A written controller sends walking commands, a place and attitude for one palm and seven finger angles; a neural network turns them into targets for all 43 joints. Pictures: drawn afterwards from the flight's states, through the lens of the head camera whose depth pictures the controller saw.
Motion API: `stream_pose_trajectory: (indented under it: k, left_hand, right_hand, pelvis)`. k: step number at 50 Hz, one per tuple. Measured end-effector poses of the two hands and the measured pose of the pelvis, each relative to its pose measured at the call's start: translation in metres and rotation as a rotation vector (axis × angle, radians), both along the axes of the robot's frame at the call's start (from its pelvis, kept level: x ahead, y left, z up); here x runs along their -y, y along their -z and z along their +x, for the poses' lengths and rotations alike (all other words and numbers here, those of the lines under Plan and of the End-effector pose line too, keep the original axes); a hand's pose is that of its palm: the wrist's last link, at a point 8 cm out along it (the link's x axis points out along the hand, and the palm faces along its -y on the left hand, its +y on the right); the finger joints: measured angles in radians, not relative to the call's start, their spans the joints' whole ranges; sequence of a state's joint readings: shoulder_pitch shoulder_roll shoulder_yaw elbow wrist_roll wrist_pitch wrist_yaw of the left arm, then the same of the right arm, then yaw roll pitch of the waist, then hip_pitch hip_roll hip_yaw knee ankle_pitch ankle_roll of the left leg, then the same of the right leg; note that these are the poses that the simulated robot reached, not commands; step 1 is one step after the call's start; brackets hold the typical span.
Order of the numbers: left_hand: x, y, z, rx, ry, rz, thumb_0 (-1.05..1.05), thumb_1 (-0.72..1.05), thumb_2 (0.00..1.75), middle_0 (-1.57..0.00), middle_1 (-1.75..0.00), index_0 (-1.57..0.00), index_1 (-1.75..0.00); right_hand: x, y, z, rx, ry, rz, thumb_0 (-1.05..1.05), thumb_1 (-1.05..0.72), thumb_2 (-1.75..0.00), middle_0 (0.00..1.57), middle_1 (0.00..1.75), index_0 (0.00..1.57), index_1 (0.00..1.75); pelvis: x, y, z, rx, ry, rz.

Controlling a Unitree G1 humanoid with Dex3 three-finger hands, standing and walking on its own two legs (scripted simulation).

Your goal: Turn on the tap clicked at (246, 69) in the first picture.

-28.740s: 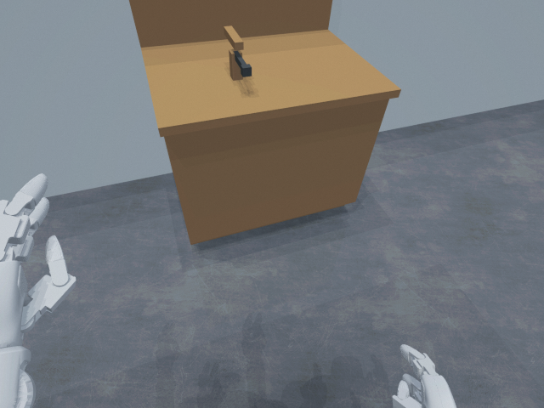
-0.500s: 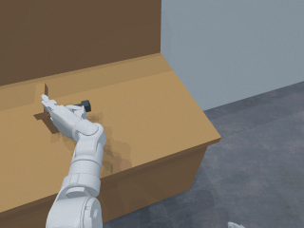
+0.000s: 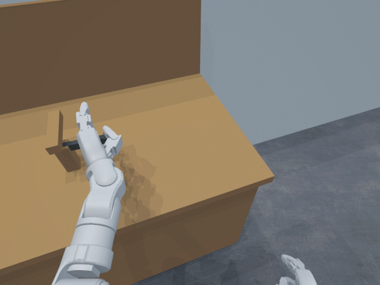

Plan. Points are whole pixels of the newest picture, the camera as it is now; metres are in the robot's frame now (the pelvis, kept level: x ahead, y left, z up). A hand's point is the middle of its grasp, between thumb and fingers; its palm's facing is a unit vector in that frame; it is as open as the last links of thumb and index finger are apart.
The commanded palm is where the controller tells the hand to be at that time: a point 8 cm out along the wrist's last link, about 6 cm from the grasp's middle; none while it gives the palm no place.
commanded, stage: draw the hand back beside the body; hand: left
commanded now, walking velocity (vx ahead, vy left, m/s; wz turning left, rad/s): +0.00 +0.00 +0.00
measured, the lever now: (109, 138) +0.48 +0.25 +0.02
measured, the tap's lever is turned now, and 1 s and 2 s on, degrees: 86 86 86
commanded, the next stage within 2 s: step back with the hand held close in 1.30 s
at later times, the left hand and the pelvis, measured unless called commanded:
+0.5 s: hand (81, 184) +0.26 +0.21 +0.13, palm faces +0.24 -0.94 -0.24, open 7.6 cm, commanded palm +0.22 +0.26 +0.15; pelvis -0.02 +0.01 +0.02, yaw -1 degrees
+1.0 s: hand (21, 209) +0.20 +0.26 +0.16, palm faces +0.38 -0.86 -0.33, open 7.5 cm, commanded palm +0.15 +0.30 +0.18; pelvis -0.01 +0.02 +0.02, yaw +0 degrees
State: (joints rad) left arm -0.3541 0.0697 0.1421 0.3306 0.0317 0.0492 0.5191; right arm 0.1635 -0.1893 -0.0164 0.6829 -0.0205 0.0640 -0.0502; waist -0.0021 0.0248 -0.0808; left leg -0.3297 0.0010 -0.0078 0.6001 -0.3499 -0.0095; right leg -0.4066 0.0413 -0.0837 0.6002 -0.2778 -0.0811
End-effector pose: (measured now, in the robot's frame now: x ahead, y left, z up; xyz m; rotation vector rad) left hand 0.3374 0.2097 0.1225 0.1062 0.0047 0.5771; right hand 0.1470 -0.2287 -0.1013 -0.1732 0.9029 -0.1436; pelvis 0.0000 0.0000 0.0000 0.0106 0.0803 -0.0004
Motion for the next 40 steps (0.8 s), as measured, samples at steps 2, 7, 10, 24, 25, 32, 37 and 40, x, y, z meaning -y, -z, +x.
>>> stream_pose_trajectory:
  k: [2,7,10,24,25,32,37,40]
  left_hand:
    - [-0.003,-0.002,-0.008,0.011,0.063,-0.029,0.01,0.89,0.89,-0.16,-0.16,-0.16,-0.17]
    - [-0.035,0.011,-0.044,-0.094,0.188,0.067,0.01,0.89,0.89,-0.17,-0.17,-0.17,-0.18]
    - [-0.056,0.01,-0.072,-0.124,0.202,0.115,0.01,0.89,0.89,-0.17,-0.18,-0.17,-0.19]
    - [-0.042,-0.022,-0.107,0.035,0.341,0.173,0.01,0.89,0.89,-0.18,-0.22,-0.18,-0.23]
    - [-0.044,-0.021,-0.109,0.029,0.341,0.173,0.01,0.89,0.89,-0.18,-0.22,-0.18,-0.23]
    - [-0.07,-0.032,-0.139,0.023,0.274,0.218,0.01,0.89,0.89,-0.19,-0.25,-0.19,-0.25]
    - [-0.085,-0.042,-0.156,0.05,0.221,0.241,0.01,0.89,0.89,-0.19,-0.26,-0.19,-0.27]
    - [-0.086,-0.041,-0.162,0.048,0.213,0.24,0.01,0.89,0.89,-0.19,-0.27,-0.2,-0.28]
  right_hand:
    - [0.004,-0.005,-0.003,0.012,0.028,-0.006,0.01,-0.9,-0.9,0.2,0.3,0.2,0.3]
    - [0.011,-0.016,-0.014,0.06,0.07,0.015,0.01,-0.9,-0.9,0.2,0.3,0.2,0.3]
    - [0.013,-0.019,-0.019,0.077,0.052,0.005,0.01,-0.9,-0.9,0.2,0.3,0.2,0.3]
    - [-0.024,-0.039,0.005,0.204,-0.059,0.036,0.01,-0.9,-0.9,0.2,0.3,0.2,0.3]
    - [-0.026,-0.041,0.006,0.214,-0.058,0.04,0.01,-0.9,-0.9,0.2,0.3,0.2,0.3]
    - [-0.032,-0.041,0.009,0.218,-0.077,0.042,0.01,-0.9,-0.9,0.2,0.3,0.2,0.3]
    - [-0.033,-0.037,0.011,0.188,-0.107,0.023,0.01,-0.9,-0.9,0.2,0.3,0.2,0.3]
    - [-0.033,-0.037,0.014,0.186,-0.113,0.016,0.01,-0.9,-0.9,0.2,0.3,0.2,0.3]
  pelvis:
    - [0.0,-0.002,0.0,0.021,0.011,-0.001]
    - [0.001,-0.009,-0.001,0.093,0.024,0.001]
    - [-0.001,-0.011,-0.005,0.129,0.018,-0.003]
    - [-0.01,-0.018,-0.025,0.174,0.006,-0.002]
    - [-0.01,-0.018,-0.025,0.176,0.009,-0.003]
    - [-0.015,-0.02,-0.02,0.188,0.007,-0.011]
    - [-0.018,-0.02,-0.019,0.191,-0.004,-0.013]
    - [-0.02,-0.02,-0.018,0.191,-0.007,-0.014]
